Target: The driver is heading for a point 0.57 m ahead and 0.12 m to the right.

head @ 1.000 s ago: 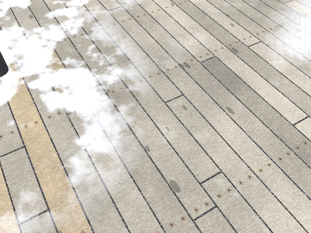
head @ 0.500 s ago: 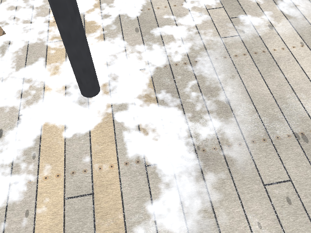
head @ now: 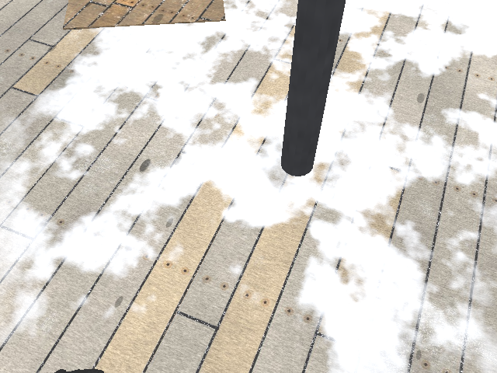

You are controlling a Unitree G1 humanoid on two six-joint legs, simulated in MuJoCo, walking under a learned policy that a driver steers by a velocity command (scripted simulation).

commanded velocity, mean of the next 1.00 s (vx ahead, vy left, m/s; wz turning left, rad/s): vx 0.01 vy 0.00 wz -0.17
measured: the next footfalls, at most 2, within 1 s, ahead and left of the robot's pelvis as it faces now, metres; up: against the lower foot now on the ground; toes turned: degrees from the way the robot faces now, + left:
left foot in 0.16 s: +0.05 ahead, +0.14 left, +0.00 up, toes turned +5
right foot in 0.50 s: +0.06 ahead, -0.10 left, +0.00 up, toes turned +6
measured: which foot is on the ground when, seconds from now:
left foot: up 0.00-0.14, down 0.16-0.54, up 0.56-0.78, down 0.80-1.00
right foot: down 0.00-0.16, up 0.18-0.48, down 0.50-0.80, up 0.82-1.00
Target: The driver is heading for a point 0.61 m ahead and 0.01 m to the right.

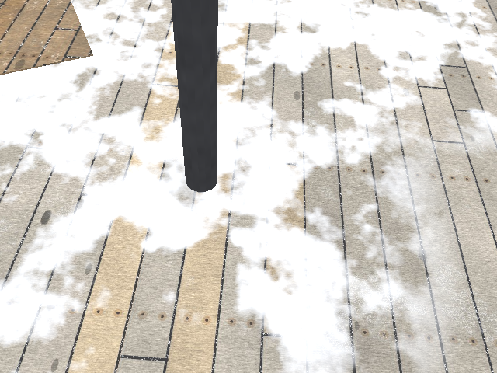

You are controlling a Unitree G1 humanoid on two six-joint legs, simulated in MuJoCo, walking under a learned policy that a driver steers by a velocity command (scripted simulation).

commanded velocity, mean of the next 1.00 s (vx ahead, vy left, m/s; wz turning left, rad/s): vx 0.73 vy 0.00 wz -0.06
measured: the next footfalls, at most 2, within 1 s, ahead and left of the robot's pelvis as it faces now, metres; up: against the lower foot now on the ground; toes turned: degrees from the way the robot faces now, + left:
right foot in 0.42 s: +0.12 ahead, -0.23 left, +0.00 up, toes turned -26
left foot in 0.88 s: +0.55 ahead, -0.26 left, +0.00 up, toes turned -2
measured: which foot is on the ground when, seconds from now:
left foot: down 0.00-0.42, up 0.44-0.86, down 0.88-1.00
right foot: up 0.00-0.40, down 0.42-0.88, up 0.90-1.00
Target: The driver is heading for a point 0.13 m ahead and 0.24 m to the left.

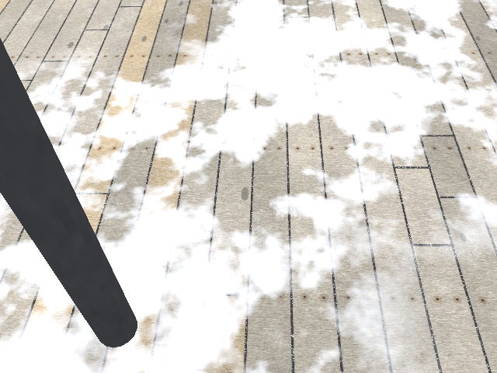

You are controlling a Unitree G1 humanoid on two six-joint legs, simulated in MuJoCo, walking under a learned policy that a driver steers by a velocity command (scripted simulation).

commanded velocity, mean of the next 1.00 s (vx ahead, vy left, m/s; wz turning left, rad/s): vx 0.46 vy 0.00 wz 0.95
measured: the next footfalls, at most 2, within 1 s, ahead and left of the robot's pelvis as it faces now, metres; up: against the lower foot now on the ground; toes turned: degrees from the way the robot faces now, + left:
right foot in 0.28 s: +0.50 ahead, -0.17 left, +0.00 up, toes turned +17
left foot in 0.66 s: +0.65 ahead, +0.16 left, +0.00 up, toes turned +38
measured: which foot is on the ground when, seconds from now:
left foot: down 0.00-0.28, up 0.30-0.64, down 0.66-1.00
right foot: up 0.00-0.26, down 0.28-0.64, up 0.66-1.00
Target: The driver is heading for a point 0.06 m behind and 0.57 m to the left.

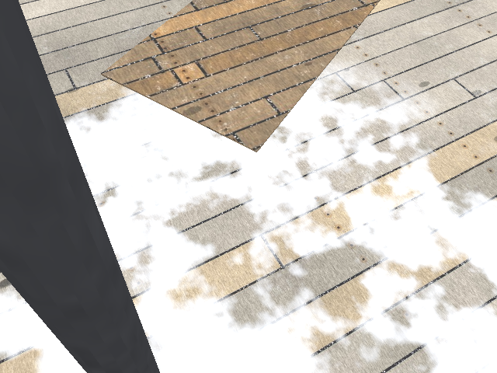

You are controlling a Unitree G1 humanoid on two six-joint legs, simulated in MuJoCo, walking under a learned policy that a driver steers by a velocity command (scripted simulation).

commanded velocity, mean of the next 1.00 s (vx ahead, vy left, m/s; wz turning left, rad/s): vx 0.09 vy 0.23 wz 0.54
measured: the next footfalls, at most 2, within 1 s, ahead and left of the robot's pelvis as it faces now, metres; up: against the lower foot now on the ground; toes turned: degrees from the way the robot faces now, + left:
right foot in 0.06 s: +0.08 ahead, -0.16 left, +0.00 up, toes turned +7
left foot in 0.58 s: -0.03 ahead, +0.12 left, +0.00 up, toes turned +11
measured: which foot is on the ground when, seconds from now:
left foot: down 0.00-0.06, up 0.08-0.56, down 0.58-0.86, up 0.88-1.00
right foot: up 0.00-0.04, down 0.06-0.58, up 0.60-0.84, down 0.86-1.00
